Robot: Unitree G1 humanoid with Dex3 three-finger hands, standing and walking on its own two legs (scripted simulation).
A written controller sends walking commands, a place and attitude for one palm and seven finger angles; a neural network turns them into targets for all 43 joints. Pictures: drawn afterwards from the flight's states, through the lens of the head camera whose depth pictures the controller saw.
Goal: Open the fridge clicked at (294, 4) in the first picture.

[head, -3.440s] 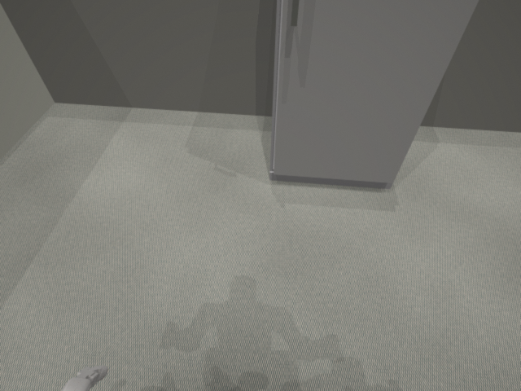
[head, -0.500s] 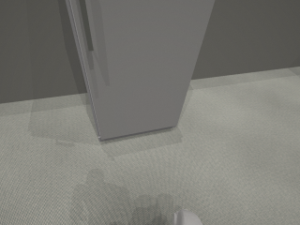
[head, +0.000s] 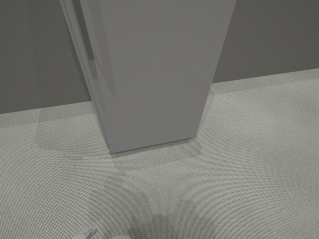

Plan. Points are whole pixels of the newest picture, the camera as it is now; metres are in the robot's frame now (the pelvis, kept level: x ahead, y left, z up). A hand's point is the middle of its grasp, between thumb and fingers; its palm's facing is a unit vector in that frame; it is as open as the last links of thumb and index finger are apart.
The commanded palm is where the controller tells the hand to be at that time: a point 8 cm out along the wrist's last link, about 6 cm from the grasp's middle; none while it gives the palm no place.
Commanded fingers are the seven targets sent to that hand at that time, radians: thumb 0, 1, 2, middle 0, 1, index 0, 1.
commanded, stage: turn to face it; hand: left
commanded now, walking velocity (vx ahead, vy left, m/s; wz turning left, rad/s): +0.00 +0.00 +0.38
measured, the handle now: out of the picture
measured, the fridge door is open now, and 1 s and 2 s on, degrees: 0 0 0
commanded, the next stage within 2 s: take the last steps up to it in 0.40 s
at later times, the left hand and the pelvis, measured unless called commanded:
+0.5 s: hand out of the picture -0.01 +0.24 -0.16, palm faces +0.19 -0.95 -0.25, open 7.4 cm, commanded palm none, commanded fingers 0.00 0.90 0.90 -0.20 -0.30 -0.20 -0.30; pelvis -0.01 +0.04 +0.01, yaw +8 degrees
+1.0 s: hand out of the picture -0.08 +0.15 -0.17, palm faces +0.35 -0.93 -0.12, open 7.4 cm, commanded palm none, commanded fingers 0.00 0.90 0.90 -0.20 -0.30 -0.20 -0.30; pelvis +0.05 +0.04 +0.00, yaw +13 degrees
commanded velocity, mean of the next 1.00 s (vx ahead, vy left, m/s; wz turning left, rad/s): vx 0.16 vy -0.03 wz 0.13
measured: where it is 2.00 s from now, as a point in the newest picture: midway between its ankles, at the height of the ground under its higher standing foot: (150, 229)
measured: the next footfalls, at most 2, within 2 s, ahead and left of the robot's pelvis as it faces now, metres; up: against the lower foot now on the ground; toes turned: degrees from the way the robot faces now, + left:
left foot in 0.10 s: +0.06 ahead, +0.13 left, +0.00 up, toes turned +10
right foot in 0.60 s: +0.02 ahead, -0.09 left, +0.00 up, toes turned +7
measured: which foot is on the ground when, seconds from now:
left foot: up 0.00-0.08, down 0.10-0.60, up 0.62-0.98, down 1.00-1.00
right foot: down 0.00-0.10, up 0.12-0.58, down 0.60-1.00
